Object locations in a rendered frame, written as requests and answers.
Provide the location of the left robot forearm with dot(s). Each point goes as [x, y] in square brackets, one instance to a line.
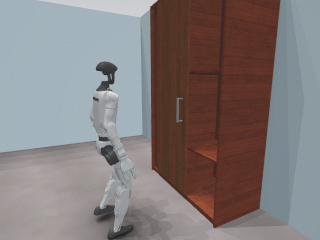
[93, 124]

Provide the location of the robot right hand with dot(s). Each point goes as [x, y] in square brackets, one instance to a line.
[126, 165]

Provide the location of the robot left upper arm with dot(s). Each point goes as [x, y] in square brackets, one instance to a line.
[92, 111]

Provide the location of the robot right thigh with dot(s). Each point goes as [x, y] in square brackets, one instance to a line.
[111, 158]

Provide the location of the handle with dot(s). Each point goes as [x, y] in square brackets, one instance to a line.
[177, 109]

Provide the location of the humanoid robot head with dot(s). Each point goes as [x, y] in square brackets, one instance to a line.
[108, 69]

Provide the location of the robot right upper arm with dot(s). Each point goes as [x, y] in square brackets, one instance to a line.
[111, 99]

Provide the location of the right robot forearm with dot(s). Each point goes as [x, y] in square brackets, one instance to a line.
[115, 141]

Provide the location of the wardrobe door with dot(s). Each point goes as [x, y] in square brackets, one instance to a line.
[155, 88]
[173, 64]

